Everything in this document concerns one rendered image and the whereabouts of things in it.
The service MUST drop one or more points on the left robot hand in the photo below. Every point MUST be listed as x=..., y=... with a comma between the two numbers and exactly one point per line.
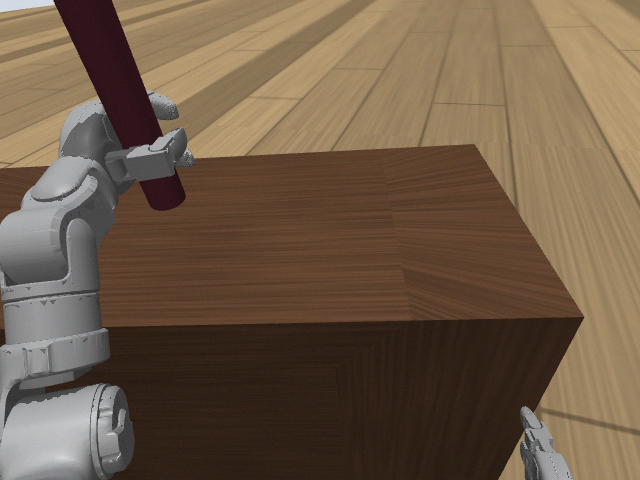
x=88, y=132

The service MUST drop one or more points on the left robot arm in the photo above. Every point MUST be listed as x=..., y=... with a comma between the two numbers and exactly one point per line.
x=53, y=332

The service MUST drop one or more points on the can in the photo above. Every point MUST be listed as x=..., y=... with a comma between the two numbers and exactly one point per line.
x=99, y=39

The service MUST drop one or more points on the right robot hand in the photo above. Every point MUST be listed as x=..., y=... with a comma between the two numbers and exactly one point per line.
x=540, y=459

